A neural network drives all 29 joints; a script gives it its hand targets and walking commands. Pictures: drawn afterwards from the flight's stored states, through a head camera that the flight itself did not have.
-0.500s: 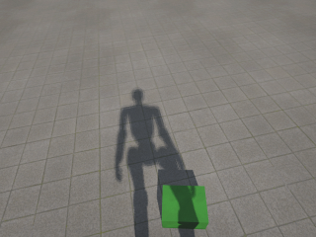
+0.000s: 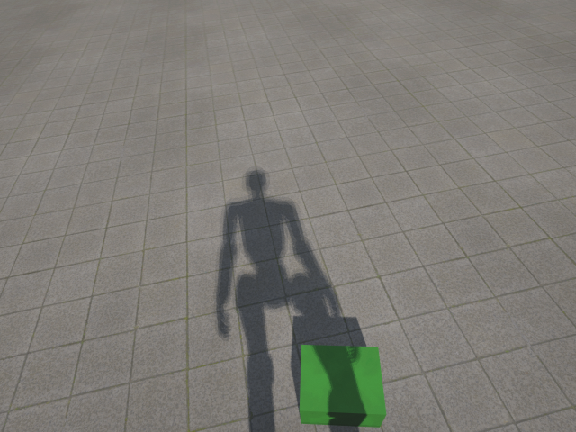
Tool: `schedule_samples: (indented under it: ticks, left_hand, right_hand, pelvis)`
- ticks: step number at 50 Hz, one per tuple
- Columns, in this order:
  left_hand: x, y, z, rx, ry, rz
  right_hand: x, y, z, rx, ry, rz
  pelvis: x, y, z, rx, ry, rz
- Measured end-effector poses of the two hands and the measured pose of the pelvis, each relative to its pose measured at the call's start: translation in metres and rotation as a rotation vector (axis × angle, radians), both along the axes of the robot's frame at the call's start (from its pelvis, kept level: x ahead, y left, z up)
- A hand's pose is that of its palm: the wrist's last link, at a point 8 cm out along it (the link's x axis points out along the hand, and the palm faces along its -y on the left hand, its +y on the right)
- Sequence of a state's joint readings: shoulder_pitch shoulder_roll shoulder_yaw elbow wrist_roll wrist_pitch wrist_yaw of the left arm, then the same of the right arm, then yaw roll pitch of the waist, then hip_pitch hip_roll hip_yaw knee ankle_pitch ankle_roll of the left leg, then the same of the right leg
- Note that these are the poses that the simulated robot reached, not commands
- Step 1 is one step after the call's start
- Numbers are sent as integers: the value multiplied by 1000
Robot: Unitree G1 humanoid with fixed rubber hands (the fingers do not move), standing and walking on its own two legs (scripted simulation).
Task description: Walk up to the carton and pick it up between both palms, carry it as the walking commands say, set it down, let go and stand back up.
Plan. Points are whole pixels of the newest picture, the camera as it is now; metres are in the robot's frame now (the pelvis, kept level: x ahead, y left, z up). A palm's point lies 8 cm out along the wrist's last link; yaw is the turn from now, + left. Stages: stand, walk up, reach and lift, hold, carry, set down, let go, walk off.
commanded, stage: stand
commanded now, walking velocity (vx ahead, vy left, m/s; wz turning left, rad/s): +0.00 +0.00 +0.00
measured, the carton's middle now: (339, 385) +0.41 -0.07 -0.70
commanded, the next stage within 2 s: reach and lift in 0.14 s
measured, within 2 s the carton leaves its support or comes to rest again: neither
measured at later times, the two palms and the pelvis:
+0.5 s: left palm out of the picture +0.16 +0.23 -0.13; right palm out of the picture +0.14 -0.24 -0.14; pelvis -0.01 +0.00 -0.02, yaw -2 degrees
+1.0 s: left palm (206, 409) +0.21 +0.20 -0.17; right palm (470, 412) +0.21 -0.25 -0.18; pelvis -0.06 -0.01 -0.08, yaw -3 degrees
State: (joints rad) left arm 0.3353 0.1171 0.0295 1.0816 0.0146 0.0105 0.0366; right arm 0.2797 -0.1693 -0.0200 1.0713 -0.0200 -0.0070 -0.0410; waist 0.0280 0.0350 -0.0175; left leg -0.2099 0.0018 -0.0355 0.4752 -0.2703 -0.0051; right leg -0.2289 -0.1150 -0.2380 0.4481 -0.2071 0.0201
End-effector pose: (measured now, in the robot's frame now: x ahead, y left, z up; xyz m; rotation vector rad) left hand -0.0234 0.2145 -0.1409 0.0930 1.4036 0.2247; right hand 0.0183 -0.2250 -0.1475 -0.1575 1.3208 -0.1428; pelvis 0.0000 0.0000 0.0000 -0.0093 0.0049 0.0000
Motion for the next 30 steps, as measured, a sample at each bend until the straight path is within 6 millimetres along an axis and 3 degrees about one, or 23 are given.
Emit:
schedule_samples:
  ticks: [8, 10, 15, 18, 21, 26, 30]
  left_hand:
    - [-4, 0, -2, -2, 7, 6]
    - [27, 4, -2, 7, -66, -13]
    - [146, 18, 13, 45, -217, -123]
    - [185, 22, 24, 50, -215, -122]
    - [193, 19, 24, 31, -181, -127]
    - [177, 13, 9, 14, -145, -114]
    - [172, 7, -6, 10, -175, -119]
  right_hand:
    - [-7, 1, 0, 2, 27, -8]
    - [17, -3, 0, 4, -18, -21]
    - [108, -11, 18, -5, -129, 50]
    - [134, -15, 26, -5, -109, 54]
    - [133, -14, 24, 10, -66, 43]
    - [117, -14, 5, 39, -30, 55]
    - [123, -18, -10, 39, -89, 54]
  pelvis:
    - [-1, -2, -2, -4, 23, -4]
    - [-7, -3, -8, 1, 52, -10]
    - [-21, -6, -20, 7, 47, -26]
    - [-19, -7, -22, 5, 67, -30]
    - [-14, -6, -20, 2, 90, -30]
    - [-6, -3, -24, 11, 179, -46]
    - [-9, 0, -37, 17, 259, -46]
